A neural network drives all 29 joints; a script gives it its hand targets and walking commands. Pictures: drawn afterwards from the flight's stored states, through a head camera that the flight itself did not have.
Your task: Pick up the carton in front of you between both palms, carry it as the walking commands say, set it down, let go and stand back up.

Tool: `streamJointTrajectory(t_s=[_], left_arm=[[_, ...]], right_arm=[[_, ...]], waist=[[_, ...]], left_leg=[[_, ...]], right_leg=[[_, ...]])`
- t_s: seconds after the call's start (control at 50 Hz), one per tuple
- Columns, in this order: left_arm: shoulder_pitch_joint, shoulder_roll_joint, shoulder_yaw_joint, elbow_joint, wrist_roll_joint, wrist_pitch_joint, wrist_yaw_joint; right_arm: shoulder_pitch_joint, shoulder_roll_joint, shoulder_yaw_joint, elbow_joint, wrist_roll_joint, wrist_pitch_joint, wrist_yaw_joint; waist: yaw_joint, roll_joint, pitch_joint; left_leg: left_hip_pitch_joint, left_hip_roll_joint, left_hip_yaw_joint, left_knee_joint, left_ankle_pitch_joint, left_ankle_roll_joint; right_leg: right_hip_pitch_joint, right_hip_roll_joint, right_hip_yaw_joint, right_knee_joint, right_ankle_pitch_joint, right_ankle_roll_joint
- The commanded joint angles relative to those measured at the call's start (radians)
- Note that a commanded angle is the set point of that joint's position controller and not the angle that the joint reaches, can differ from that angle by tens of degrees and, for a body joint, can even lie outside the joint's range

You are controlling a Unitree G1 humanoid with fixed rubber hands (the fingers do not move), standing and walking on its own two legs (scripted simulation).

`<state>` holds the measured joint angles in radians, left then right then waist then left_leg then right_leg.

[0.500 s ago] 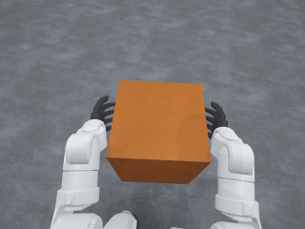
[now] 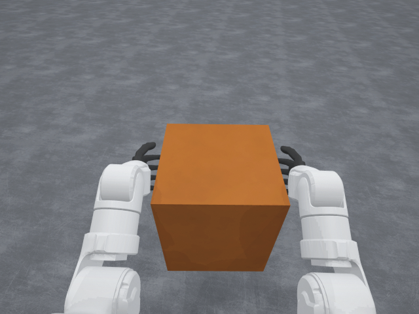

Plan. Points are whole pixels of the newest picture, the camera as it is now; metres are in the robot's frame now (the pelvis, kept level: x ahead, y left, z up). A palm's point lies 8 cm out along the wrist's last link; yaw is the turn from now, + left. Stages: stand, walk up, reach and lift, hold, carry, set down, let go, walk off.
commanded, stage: carry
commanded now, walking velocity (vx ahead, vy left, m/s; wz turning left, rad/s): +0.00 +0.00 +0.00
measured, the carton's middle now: (216, 199) +0.34 +0.00 +0.04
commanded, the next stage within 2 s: none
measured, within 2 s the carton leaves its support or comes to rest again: neither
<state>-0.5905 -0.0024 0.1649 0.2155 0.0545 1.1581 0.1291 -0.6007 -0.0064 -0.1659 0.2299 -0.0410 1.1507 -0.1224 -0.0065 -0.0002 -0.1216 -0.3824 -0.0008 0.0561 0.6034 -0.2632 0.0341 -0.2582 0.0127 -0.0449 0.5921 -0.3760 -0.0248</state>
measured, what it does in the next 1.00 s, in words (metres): stands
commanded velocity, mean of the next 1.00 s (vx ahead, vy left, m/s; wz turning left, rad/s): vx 0.00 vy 0.00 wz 0.00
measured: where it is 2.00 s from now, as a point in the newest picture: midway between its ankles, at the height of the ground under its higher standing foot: outside the picture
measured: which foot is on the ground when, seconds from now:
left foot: down 0.00-1.00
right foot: down 0.00-1.00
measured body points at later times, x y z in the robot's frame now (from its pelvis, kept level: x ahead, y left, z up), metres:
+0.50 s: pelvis -0.03 +0.00 +0.00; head -0.05 +0.00 +0.45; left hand +0.32 +0.15 +0.12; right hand +0.32 -0.16 +0.12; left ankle +0.03 +0.10 -0.73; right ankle -0.04 -0.10 -0.73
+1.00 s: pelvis -0.04 -0.01 +0.00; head -0.06 -0.01 +0.45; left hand +0.31 +0.15 +0.12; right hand +0.32 -0.16 +0.12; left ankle +0.03 +0.10 -0.73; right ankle -0.04 -0.10 -0.73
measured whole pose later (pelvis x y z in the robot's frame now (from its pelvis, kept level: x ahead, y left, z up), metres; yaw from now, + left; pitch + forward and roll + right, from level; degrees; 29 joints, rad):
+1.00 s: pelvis -0.04 -0.01 +0.00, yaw +0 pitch +1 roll +0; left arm -0.66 0.00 0.19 0.22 0.07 1.21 0.12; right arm -0.65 0.00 -0.20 0.21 -0.07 1.20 -0.12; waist 0.00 0.00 -0.08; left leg -0.40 0.01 0.05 0.54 -0.16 0.02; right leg -0.29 0.01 -0.07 0.57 -0.30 -0.04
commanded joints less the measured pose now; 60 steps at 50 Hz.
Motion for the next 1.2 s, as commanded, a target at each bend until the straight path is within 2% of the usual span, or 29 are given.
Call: streamJointTrajectory(t_s=[0.0, 0.48, 1.18], left_arm=[[-0.7, -1.09, -0.57, -0.121, -0.41, -0.02, -0.228], [-0.743, -1.112, -0.541, -0.093, -0.399, 0.013, -0.245], [-0.762, -1.121, -0.537, -0.097, -0.404, 0.029, -0.25]], right_arm=[[-0.682, 1.097, 0.556, -0.125, 0.402, -0.012, 0.234], [-0.735, 1.116, 0.537, -0.107, 0.391, 0.021, 0.244], [-0.749, 1.119, 0.533, -0.116, 0.39, 0.036, 0.245]], waist=[[0.002, 0.004, -0.3], [0.004, 0.004, -0.278], [0.005, 0.006, -0.293]], left_leg=[[0.181, 0.128, -0.118, -0.056, 0.317, 0.036], [0.171, 0.13, -0.123, -0.118, 0.19, 0.025], [0.174, 0.132, -0.116, -0.119, 0.209, 0.018]], right_leg=[[0.048, -0.126, 0.094, -0.077, 0.324, -0.022], [0.008, -0.126, 0.09, -0.125, 0.178, -0.024], [0.008, -0.13, 0.082, -0.12, 0.198, -0.021]])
